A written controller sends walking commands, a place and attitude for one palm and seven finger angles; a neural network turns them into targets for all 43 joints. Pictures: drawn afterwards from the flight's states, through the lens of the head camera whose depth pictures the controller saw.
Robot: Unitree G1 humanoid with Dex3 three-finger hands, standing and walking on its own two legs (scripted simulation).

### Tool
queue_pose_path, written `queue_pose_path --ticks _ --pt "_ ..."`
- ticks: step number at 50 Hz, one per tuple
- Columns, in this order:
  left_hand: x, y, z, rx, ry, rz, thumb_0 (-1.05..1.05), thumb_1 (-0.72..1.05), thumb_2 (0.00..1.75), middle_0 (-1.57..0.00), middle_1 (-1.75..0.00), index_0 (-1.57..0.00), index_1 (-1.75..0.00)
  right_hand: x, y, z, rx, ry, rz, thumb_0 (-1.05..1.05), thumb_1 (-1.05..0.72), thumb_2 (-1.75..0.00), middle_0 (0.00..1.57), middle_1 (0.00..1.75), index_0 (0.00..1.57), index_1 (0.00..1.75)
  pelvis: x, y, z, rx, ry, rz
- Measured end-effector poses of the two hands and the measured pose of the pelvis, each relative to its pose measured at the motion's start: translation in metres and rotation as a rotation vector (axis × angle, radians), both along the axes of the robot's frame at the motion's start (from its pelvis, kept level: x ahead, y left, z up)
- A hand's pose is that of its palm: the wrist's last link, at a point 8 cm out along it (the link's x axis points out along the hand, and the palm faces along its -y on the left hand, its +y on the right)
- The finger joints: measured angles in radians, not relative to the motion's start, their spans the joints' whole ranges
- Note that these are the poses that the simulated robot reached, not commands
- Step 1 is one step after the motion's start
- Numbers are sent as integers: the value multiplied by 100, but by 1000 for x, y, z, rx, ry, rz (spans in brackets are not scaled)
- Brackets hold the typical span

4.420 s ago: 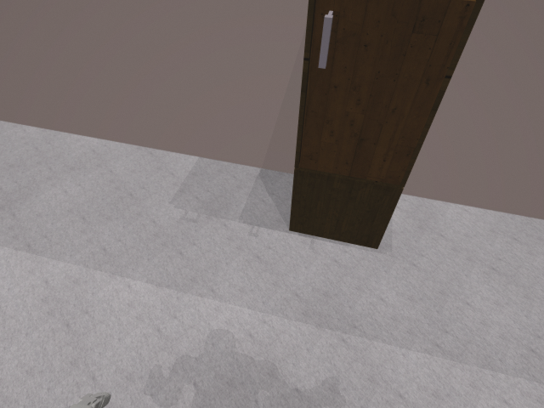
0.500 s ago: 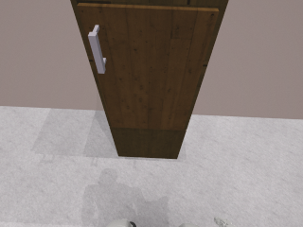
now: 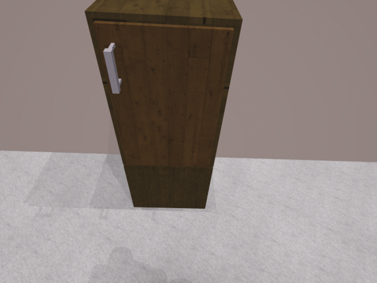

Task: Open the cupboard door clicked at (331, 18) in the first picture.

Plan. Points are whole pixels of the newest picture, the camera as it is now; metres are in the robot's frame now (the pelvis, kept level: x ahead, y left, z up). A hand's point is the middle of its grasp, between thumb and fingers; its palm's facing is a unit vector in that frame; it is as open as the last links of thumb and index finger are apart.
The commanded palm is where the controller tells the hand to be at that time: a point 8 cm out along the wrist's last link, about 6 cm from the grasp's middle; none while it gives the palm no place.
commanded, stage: come to a stop and stand still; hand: left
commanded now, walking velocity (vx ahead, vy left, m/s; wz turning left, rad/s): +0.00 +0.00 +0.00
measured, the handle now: (114, 68) +0.64 +0.25 +0.15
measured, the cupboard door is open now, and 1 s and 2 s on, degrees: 0 0 0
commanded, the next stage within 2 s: look again from close up in 0.38 s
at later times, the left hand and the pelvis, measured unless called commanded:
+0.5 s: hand out of the picture -0.04 +0.14 -0.17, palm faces +0.05 -0.99 -0.14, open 7.4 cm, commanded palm none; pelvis -0.01 -0.02 +0.01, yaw +0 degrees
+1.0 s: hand out of the picture +0.03 +0.14 -0.16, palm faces +0.02 -0.99 -0.17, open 7.4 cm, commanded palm none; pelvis +0.04 -0.02 +0.01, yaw +0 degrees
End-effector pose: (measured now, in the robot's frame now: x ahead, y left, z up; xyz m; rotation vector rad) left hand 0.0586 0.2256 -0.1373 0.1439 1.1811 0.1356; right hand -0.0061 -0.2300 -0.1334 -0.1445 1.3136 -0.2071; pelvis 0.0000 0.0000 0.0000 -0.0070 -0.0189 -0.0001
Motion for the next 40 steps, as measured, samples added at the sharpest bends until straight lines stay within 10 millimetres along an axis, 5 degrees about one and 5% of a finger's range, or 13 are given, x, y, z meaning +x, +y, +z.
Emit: queue_pose_path --ticks 10,17,28,40 --pt "-75 -16 3 6 158 21 0 91 90 -20 -30 -20 -30 -19 3 -4 62 29 -6 1 -92 -90 20 30 20 30 -17 -12 6 -2 0 -1" --pt "-97 -29 -4 -33 211 47 0 91 90 -20 -30 -20 -30 -28 -3 0 41 68 2 1 -91 -90 20 30 20 30 -16 -15 7 -6 0 5" --pt "-103 -41 -2 -55 254 62 0 91 90 -20 -30 -19 -30 -9 -3 2 41 73 17 0 -91 -90 19 30 20 30 -4 -17 10 -2 19 7" --pt "-65 -42 0 -50 239 46 0 91 90 -20 -30 -19 -30 19 -2 3 39 72 20 1 -92 -90 19 30 20 30 21 -16 13 7 22 -1"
